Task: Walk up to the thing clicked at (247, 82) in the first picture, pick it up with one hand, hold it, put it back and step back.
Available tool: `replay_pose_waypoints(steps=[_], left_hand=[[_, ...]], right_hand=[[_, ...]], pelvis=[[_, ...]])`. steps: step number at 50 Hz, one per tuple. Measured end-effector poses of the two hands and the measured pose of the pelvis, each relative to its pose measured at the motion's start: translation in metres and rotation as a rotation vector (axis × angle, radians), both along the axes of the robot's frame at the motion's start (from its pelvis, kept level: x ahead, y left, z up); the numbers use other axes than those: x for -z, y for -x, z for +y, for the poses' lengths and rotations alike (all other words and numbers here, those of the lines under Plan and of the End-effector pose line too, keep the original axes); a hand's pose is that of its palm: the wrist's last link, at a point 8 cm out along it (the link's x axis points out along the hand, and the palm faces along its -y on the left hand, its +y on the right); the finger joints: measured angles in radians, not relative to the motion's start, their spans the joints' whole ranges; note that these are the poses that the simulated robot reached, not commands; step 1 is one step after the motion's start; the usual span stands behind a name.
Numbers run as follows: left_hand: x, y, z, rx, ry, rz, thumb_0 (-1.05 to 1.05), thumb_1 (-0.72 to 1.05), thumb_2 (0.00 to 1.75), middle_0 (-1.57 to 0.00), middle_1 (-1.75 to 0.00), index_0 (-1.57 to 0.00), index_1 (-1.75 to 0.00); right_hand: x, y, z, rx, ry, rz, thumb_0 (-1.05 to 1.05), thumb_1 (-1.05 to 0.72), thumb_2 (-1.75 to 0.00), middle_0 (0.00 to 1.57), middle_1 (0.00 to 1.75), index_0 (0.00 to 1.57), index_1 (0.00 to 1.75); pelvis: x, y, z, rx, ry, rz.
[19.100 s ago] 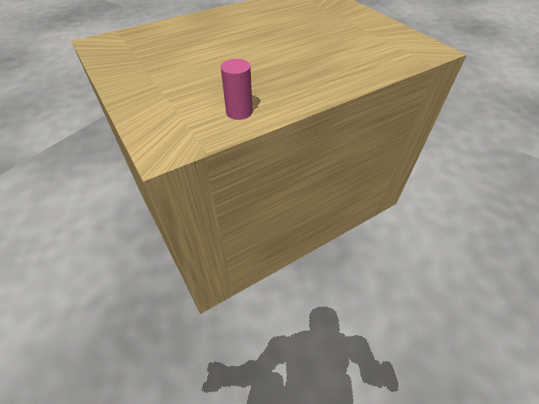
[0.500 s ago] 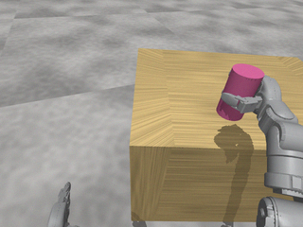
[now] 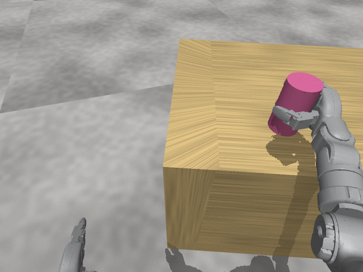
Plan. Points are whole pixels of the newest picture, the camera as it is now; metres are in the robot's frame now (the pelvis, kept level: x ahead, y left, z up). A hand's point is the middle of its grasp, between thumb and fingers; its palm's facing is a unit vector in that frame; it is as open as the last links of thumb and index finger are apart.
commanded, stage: crouch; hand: right
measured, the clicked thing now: (292, 105) +0.43 -0.20 +0.17
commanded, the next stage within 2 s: lower in 0.40 s
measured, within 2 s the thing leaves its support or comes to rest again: rests again in 1.52 s
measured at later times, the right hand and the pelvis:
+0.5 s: hand (286, 107) +0.46 -0.20 +0.14, palm faces +0.10 +0.99 +0.01, open 9.8 cm; pelvis +0.02 -0.01 +0.00, yaw +1 degrees
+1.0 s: hand (277, 122) +0.47 -0.21 +0.09, palm faces +0.11 +0.99 +0.02, open 9.8 cm; pelvis +0.01 -0.01 -0.02, yaw +1 degrees
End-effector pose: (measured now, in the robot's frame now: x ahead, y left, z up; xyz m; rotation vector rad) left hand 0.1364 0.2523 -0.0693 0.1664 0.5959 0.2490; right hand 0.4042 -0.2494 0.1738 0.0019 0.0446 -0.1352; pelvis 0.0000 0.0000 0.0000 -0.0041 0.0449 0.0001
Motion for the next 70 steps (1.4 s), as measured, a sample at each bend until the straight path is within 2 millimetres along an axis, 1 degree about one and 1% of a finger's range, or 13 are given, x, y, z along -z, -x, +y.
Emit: replay_pose_waypoints(steps=[14,21,28,31,41,46,55,70], left_hand=[[-0.002,-0.005,0.004,-0.024,-0.021,0.055,-0.01,-0.53,0.05,-0.05,-0.05,-0.05,-0.04],[-0.004,-0.010,0.003,-0.031,-0.022,0.060,-0.01,-0.53,0.05,-0.05,-0.05,-0.05,-0.04],[-0.002,-0.012,-0.001,-0.026,-0.017,0.077,-0.01,-0.53,0.05,-0.05,-0.05,-0.05,-0.04],[-0.001,-0.011,-0.002,-0.025,-0.013,0.087,-0.01,-0.53,0.05,-0.05,-0.05,-0.05,-0.05],[0.000,-0.006,0.001,-0.026,-0.032,0.108,-0.01,-0.53,0.05,-0.05,-0.05,-0.05,-0.05],[0.000,-0.005,0.002,-0.024,-0.047,0.107,-0.01,-0.53,0.05,-0.05,-0.05,-0.05,-0.05],[0.003,-0.003,-0.003,-0.011,-0.050,0.096,-0.01,-0.53,0.05,-0.05,-0.05,-0.05,-0.05],[-0.001,-0.001,-0.005,0.009,-0.077,0.067,-0.01,-0.53,0.05,-0.05,-0.05,-0.05,-0.05]], right_hand=[[0.021,-0.020,-0.002,-0.030,-0.011,-0.005,0.00,0.44,-1.16,0.72,1.09,0.76,1.10],[0.026,-0.026,-0.004,-0.032,-0.014,-0.013,0.00,0.44,-1.16,0.73,1.09,0.76,1.10],[0.033,-0.031,-0.006,-0.032,-0.008,-0.012,0.00,0.44,-1.16,0.73,1.08,0.76,1.10],[0.039,-0.032,-0.007,-0.034,-0.021,0.000,0.00,0.44,-1.16,0.73,1.08,0.76,1.10],[0.071,-0.035,-0.006,-0.034,-0.028,0.023,0.00,0.44,-1.16,0.73,1.09,0.76,1.10],[0.082,-0.036,-0.006,-0.032,-0.028,0.018,0.00,0.43,-1.16,0.72,1.09,0.76,1.10],[0.095,-0.039,-0.008,-0.024,-0.023,0.012,0.00,0.43,-1.16,0.72,1.09,0.75,1.11],[0.114,-0.043,-0.011,-0.021,-0.020,0.013,0.00,0.43,-1.16,0.71,1.10,0.75,1.11]], pelvis=[[0.001,-0.010,-0.003,-0.009,-0.003,0.038],[0.001,-0.014,-0.004,-0.011,-0.005,0.048],[0.002,-0.017,-0.006,-0.013,-0.007,0.061],[0.003,-0.017,-0.007,-0.012,-0.008,0.068],[0.008,-0.014,-0.007,-0.016,-0.009,0.099],[0.012,-0.013,-0.007,-0.017,-0.012,0.115],[0.020,-0.011,-0.008,-0.016,-0.016,0.142],[0.030,-0.007,-0.010,-0.014,-0.019,0.180]])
